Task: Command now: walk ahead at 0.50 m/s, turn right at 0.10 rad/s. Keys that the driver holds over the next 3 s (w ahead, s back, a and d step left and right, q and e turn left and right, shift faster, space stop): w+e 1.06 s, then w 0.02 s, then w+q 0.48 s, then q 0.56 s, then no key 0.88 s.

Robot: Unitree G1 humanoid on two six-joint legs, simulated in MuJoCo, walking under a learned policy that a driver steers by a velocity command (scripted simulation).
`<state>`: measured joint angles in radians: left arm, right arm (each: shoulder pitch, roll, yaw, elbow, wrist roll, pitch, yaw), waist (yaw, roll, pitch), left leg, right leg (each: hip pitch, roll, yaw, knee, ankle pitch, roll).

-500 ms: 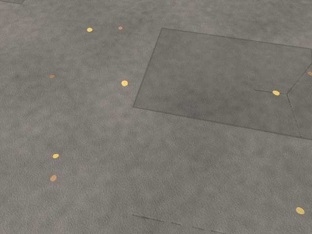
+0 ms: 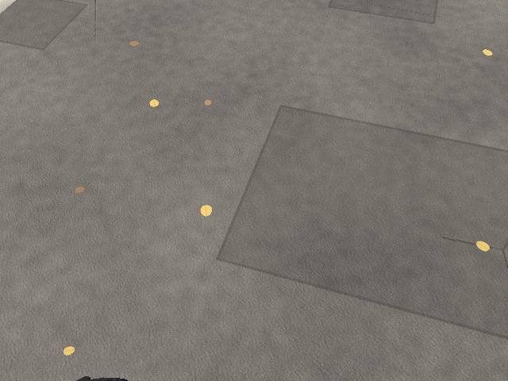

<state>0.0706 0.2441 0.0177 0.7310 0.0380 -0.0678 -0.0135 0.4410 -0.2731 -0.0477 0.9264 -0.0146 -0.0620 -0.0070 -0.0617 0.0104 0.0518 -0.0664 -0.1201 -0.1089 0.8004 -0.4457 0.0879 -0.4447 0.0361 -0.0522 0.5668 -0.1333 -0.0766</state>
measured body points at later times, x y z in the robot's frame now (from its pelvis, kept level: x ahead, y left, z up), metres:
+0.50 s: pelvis +0.27 +0.00 +0.00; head +0.30 +0.00 +0.45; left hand +0.29 +0.28 -0.13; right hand +0.45 -0.27 -0.07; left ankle +0.38 +0.08 -0.72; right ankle +0.10 -0.08 -0.70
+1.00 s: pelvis +0.49 -0.10 +0.00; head +0.52 -0.13 +0.45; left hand +0.80 -0.04 -0.08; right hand +0.31 -0.31 -0.14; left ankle +0.39 +0.08 -0.71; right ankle +0.54 -0.21 -0.72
